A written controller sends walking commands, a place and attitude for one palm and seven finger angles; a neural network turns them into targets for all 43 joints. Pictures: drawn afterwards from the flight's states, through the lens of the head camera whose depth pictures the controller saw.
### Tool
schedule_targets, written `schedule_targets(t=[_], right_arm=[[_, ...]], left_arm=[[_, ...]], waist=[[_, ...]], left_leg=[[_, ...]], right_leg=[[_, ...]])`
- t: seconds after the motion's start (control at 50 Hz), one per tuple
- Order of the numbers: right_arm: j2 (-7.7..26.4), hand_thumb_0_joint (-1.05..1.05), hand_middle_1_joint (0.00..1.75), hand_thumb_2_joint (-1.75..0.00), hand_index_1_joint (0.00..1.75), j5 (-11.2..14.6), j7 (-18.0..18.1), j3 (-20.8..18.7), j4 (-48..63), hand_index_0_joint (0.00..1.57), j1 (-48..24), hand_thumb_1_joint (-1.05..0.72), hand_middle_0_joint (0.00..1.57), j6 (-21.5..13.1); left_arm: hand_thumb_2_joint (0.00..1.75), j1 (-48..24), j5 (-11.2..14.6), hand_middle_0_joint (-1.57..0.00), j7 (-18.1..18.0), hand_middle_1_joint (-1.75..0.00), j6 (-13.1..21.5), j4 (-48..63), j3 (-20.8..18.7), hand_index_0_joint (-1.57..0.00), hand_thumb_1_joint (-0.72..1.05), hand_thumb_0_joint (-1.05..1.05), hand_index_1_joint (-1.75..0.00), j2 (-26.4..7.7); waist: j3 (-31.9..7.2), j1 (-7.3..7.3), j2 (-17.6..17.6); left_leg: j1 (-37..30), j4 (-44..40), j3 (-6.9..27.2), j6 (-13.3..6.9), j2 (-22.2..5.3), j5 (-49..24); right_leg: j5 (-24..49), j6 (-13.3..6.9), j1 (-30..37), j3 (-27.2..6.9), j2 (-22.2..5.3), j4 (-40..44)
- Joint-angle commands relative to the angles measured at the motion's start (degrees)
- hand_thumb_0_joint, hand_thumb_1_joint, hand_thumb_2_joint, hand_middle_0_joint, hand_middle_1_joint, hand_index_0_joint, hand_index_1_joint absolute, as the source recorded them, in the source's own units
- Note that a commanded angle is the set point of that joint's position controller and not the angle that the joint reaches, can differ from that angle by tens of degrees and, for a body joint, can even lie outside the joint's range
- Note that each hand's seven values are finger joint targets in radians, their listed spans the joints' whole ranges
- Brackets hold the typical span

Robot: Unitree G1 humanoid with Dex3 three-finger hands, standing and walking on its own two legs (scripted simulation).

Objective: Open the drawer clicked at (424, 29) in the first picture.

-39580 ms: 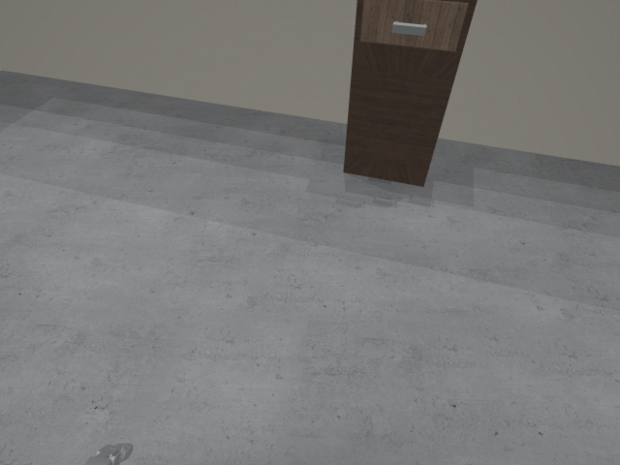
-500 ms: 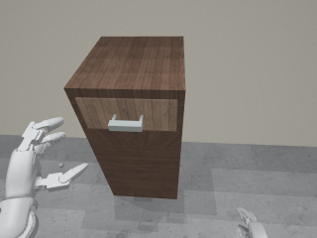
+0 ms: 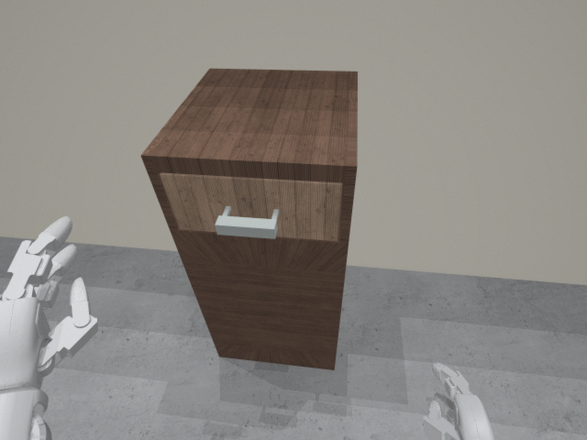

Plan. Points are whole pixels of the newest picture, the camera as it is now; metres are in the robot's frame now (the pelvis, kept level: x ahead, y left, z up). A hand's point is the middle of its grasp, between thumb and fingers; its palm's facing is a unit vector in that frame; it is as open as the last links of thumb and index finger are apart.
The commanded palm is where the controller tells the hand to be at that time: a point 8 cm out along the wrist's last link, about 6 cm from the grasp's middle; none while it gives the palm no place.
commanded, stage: step back with the hand held close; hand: left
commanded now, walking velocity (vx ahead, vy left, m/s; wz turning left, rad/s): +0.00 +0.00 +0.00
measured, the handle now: (249, 219) +0.53 +0.17 -0.03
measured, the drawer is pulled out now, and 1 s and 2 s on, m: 0.00 0.00 0.00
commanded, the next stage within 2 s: stop stepping back and stand still in 1.28 s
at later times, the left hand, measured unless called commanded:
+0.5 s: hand (92, 321) +0.19 +0.25 +0.15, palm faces +0.30 -0.83 -0.47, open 7.4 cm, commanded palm +0.12 +0.29 +0.17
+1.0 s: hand out of the picture +0.10 +0.29 +0.15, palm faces +0.41 -0.82 -0.40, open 7.4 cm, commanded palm +0.03 +0.32 +0.17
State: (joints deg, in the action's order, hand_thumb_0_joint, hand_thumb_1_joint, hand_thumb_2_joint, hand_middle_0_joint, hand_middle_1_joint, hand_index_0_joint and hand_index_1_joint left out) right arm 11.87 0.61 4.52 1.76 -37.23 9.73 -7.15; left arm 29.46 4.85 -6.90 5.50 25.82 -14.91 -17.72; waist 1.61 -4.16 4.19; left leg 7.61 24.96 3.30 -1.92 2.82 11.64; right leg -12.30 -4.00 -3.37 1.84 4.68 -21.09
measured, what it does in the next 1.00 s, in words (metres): lifts its right foot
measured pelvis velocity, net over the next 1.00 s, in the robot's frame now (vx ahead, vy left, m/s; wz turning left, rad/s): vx -0.08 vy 0.04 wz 0.04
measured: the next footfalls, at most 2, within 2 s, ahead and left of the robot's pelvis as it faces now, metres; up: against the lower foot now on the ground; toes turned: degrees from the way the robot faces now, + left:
right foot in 1.30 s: -0.23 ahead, -0.04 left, +0.00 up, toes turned -4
left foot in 1.82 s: -0.25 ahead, +0.16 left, +0.00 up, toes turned +6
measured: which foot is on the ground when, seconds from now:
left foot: down 0.00-1.00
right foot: down 0.00-0.92, up 0.94-1.00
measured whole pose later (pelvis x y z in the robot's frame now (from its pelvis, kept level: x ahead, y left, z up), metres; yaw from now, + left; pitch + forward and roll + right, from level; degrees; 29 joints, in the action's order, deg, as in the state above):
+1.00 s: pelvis -0.08 +0.04 -0.02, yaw +2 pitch +1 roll -4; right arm 10.8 -0.6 4.9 -0.4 -33.1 13.2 -2.5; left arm 34.3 1.3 -9.7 9.2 37.6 -21.1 -22.9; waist -0.1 0.7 -0.3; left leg 28.1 34.7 1.9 -4.8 1.8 7.6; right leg -22.5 -0.6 -25.8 0.5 5.2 -50.3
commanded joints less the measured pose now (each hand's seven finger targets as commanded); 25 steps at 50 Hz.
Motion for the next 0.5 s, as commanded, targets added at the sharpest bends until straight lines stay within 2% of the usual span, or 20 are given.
schedule_targets(t=[0.0, 0.06, 0.08, 0.1, 0.12, 0.14, 0.18, 0.2, 0.26, 0.3, 0.36, 0.4, 0.48], right_arm=[[6.0, 0.0, 0.3, -0.9, 0.3, -0.2, 0.2, -2.2, 9.3, 0.2, -8.5, -0.9, 0.2, -3.5], [5.8, 0.0, 0.3, -0.9, 0.3, -0.1, 0.1, -2.2, 9.3, 0.2, -8.0, -0.9, 0.2, -3.1], [7.9, 0.0, 0.3, -0.9, 0.3, 0.1, -0.3, -3.0, 11.7, 0.2, -6.3, -0.9, 0.2, -1.7], [7.2, 0.0, 0.3, -0.9, 0.3, -0.1, -0.4, -3.0, 11.3, 0.2, -6.8, -0.9, 0.2, -1.2], [7.7, 0.0, 0.3, -0.9, 0.3, -0.9, -0.2, -3.4, 10.3, 0.2, -6.5, -0.9, 0.2, -0.1], [7.5, 0.0, 0.3, -0.9, 0.3, -0.5, -0.5, -3.7, 10.9, 0.2, -6.6, -0.9, 0.2, 0.3], [7.4, 0.0, 0.3, -0.9, 0.3, 0.0, -1.0, -4.1, 11.2, 0.2, -5.5, -0.9, 0.2, 1.2], [7.5, 0.0, 0.3, -0.9, 0.3, 0.0, -1.0, -4.4, 11.7, 0.2, -5.9, -0.9, 0.2, 1.2], [7.8, 0.0, 0.3, -0.9, 0.3, 0.4, -1.1, -4.9, 12.7, 0.2, -5.1, -0.9, 0.2, 2.6], [8.1, 0.0, 0.3, -0.9, 0.3, 0.5, -0.9, -5.2, 13.7, 0.2, -5.5, -0.9, 0.2, 3.1], [7.6, 0.0, 0.3, -0.9, 0.3, 0.6, -0.7, -5.3, 14.3, 0.2, -5.0, -0.9, 0.2, 4.1], [8.1, 0.0, 0.3, -0.9, 0.3, 0.6, -0.4, -5.5, 14.7, 0.2, -5.0, -0.9, 0.2, 4.1], [7.9, 0.0, 0.3, -0.9, 0.3, 0.4, -0.3, -5.5, 15.0, 0.2, -4.8, -0.9, 0.2, 4.4]], left_arm=[[0.9, -4.3, 0.0, -0.2, -0.9, -0.3, 3.5, 12.3, -7.1, -0.2, 0.9, 0.0, -0.3, -10.2], [0.9, -4.0, 0.2, -0.2, -0.6, -0.3, 3.3, 11.8, -6.4, -0.2, 0.9, 0.0, -0.3, -9.4], [0.9, -6.5, -0.3, -0.2, -0.9, -0.3, 5.5, 15.7, -13.1, -0.2, 0.9, 0.0, -0.3, -14.7], [0.9, -6.0, -0.6, -0.2, -0.6, -0.3, 6.5, 14.7, -13.4, -0.2, 0.9, 0.0, -0.3, -14.4], [0.9, -2.4, -1.1, -0.2, -0.6, -0.3, 6.0, 12.3, -9.6, -0.2, 0.9, 0.0, -0.3, -10.6], [0.9, -0.8, -1.4, -0.2, -0.5, -0.3, 5.9, 12.5, -8.3, -0.2, 0.9, 0.0, -0.3, -9.3], [0.9, 2.8, -1.1, -0.2, -0.3, -0.3, 6.0, 12.5, -7.9, -0.2, 0.9, 0.0, -0.3, -8.4], [0.9, 3.6, -1.0, -0.2, -0.3, -0.3, 6.5, 14.5, -8.7, -0.2, 0.9, 0.0, -0.3, -9.0], [0.9, 6.5, -0.8, -0.2, -0.6, -0.3, 6.5, 17.8, -10.4, -0.2, 0.9, 0.0, -0.3, -10.9], [0.9, 6.2, -0.9, -0.2, -0.8, -0.3, 6.4, 20.9, -11.8, -0.2, 0.9, 0.0, -0.3, -12.9], [0.9, 8.2, -0.7, -0.2, -1.3, -0.3, 5.7, 21.7, -12.3, -0.2, 0.9, 0.0, -0.3, -12.9], [0.9, 8.0, -0.8, -0.2, -1.6, -0.3, 5.6, 23.8, -12.7, -0.2, 0.9, 0.0, -0.3, -13.9], [0.9, 10.4, -0.9, -0.2, -1.9, -0.3, 5.3, 22.7, -12.6, -0.2, 0.9, 0.0, -0.3, -13.0]], waist=[[-2.4, 0.21, -0.7], [-2.4, 0.39, -1.9], [1.2, 2.76, -3.2], [1.6, 2.64, -3.5], [1.2, 3.66, -5.3], [-0.6, 3.68, -6.8], [-5.0, 3.9, -5.5], [-6.9, 3.75, -2.6], [-11.6, 3.9, -2.8], [-12.8, 3.73, -2.1], [-13.2, 3.81, -2.8], [-13.5, 3.85, -0.4], [-13.0, 3.83, 0.0]], left_leg=[[-1.1, -4.5, 1.0, 0.9, -2.4, -2.9], [-0.8, -4.2, 0.8, 0.8, -2.6, -4.6], [2.4, -2.0, 4.0, -0.6, -3.4, -2.9], [1.8, -0.5, 4.5, -0.5, -3.1, -2.9], [2.3, 0.9, 5.1, -0.3, -3.4, -3.6], [2.3, 2.6, 4.5, -0.2, -3.3, -4.0], [2.5, 4.3, 3.4, -0.1, -3.5, -6.4], [2.5, 4.2, 3.1, 0.1, -3.6, -8.9], [4.8, 2.8, 4.0, 0.1, -5.3, -17.9], [5.5, 3.1, 4.2, 0.3, -5.9, -22.2], [7.8, 2.7, 5.2, 0.1, -6.7, -23.0], [8.6, 2.8, 5.5, 0.1, -7.0, -22.7], [13.0, 0.5, 7.4, -0.6, -8.7, -19.3]], right_leg=[[-1.0, 2.3, -3.8, -3.5, -4.3, 6.0], [1.2, 2.3, -3.0, -3.4, -4.6, 5.2], [-0.3, 2.8, -10.3, -7.7, -7.5, 8.3], [-0.9, 2.3, -12.3, -8.7, -8.4, 9.6], [-1.1, 2.0, -12.3, -7.8, -9.1, 8.9], [-0.5, 2.2, -12.7, -7.6, -10.1, 8.3], [3.6, 1.7, -10.6, -7.1, -11.5, 5.7], [7.6, 1.6, -9.7, -6.9, -11.4, 4.0], [16.2, 2.2, -4.1, -5.2, -10.2, -1.5], [19.7, 2.6, -3.5, -4.8, -9.4, -3.9], [20.3, 2.6, -2.4, -4.6, -8.8, -5.7], [19.8, 2.6, -3.0, -4.7, -8.6, -6.4], [14.1, 2.8, -2.2, -4.5, -7.1, -8.8]])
